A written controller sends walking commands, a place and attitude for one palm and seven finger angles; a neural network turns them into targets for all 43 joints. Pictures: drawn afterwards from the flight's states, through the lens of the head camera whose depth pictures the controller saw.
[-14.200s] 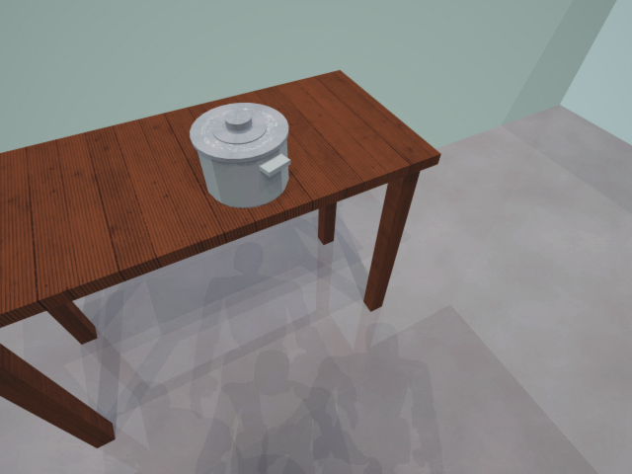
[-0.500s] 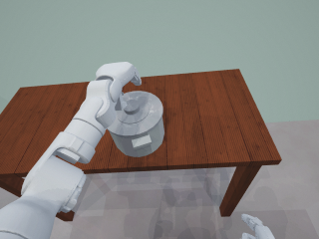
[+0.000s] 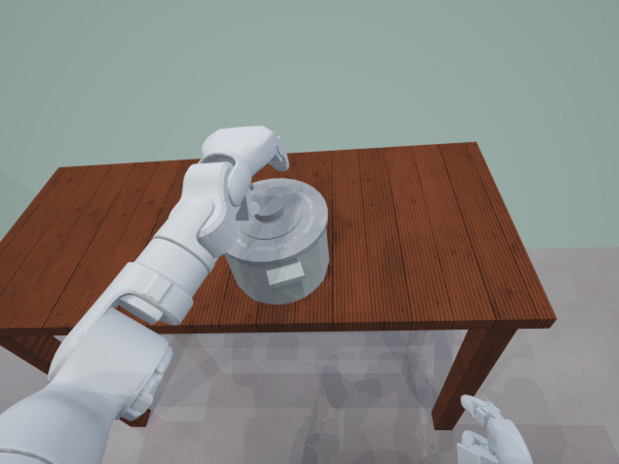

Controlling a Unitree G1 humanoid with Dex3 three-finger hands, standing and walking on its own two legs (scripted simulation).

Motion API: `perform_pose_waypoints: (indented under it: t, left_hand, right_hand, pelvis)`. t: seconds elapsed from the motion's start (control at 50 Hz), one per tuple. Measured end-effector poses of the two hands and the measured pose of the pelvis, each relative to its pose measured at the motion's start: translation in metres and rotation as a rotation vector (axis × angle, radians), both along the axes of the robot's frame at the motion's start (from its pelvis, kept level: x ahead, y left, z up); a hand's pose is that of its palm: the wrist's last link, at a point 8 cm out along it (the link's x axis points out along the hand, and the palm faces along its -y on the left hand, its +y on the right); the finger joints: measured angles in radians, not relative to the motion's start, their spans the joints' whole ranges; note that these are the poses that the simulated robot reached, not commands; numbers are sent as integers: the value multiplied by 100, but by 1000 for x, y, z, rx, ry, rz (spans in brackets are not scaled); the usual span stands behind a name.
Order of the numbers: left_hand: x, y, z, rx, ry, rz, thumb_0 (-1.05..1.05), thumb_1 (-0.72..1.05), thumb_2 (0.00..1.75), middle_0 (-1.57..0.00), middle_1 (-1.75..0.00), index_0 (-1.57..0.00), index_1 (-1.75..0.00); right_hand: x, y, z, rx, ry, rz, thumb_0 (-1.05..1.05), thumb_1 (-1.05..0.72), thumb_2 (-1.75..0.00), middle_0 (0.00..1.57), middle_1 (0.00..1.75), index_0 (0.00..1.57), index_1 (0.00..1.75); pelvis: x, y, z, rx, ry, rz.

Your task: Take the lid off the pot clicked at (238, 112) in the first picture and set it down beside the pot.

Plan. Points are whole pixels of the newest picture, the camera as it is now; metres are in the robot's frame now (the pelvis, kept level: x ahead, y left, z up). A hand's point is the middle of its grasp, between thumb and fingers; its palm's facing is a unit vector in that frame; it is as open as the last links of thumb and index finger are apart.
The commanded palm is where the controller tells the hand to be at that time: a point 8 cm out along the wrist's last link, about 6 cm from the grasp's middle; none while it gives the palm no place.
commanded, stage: move the open hand above the knob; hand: left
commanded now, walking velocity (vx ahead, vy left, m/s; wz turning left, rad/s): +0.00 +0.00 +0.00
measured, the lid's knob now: (267, 207) +0.47 +0.08 +0.08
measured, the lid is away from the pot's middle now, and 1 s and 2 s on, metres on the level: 0.00 0.00 0.00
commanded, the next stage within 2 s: lower the open fingers around the knob in 0.04 s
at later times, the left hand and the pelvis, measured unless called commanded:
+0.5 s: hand (261, 203) +0.43 +0.08 +0.13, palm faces -0.29 -0.05 -0.96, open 10.0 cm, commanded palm +0.41 +0.09 +0.19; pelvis +0.00 +0.00 +0.00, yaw -1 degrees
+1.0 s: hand (255, 215) +0.43 +0.09 +0.11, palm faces -0.29 -0.07 -0.96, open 10.1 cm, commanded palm +0.41 +0.10 +0.17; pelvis +0.00 +0.00 +0.00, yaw -1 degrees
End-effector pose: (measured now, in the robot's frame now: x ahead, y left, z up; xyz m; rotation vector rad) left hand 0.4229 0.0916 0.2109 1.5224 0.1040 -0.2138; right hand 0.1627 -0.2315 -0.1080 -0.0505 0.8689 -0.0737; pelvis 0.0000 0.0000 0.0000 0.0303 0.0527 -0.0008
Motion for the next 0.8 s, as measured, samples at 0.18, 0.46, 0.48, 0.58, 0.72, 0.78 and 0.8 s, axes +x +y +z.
perform_pose_waypoints:
  t: [0.18,0.46,0.48,0.58,0.72,0.78,0.8]
  left_hand:
    - [0,-8,1,-4,10,4,0,-28,142,-85,-8,-85,-8]
    - [-1,-9,-21,-11,90,4,0,-28,142,-85,-8,-85,-8]
    - [0,-9,-23,-12,92,3,0,-28,142,-85,-8,-85,-8]
    - [2,-8,-29,-10,81,2,0,-28,142,-85,-8,-85,-8]
    - [2,-4,-38,-17,95,19,0,-28,142,-85,-8,-85,-8]
    - [1,-1,-45,-19,110,26,0,-28,142,-85,-8,-85,-8]
    - [0,0,-47,-21,113,26,0,-28,142,-85,-8,-85,-8]
  right_hand:
    - [-2,2,-1,3,2,5,1,-91,-90,20,30,20,30]
    - [-30,-15,-9,-27,66,-44,1,-91,-90,20,30,20,30]
    - [-31,-16,-9,-30,69,-47,1,-91,-90,20,30,20,30]
    - [-36,-18,-10,-34,77,-60,1,-91,-90,20,30,20,30]
    - [-37,-17,-11,-27,85,-65,1,-91,-90,20,30,20,30]
    - [-35,-16,-10,-27,85,-64,1,-91,-90,20,30,20,30]
    - [-34,-15,-10,-28,84,-64,1,-91,-90,20,30,20,30]
  pelvis:
    - [-3,-2,0,2,-2,-1]
    - [-3,-4,0,3,-6,-9]
    - [-3,-4,0,3,-6,-10]
    - [-2,-4,0,2,0,-14]
    - [-1,-3,0,1,7,-15]
    - [0,-3,0,0,8,-16]
    - [0,-3,0,-1,8,-16]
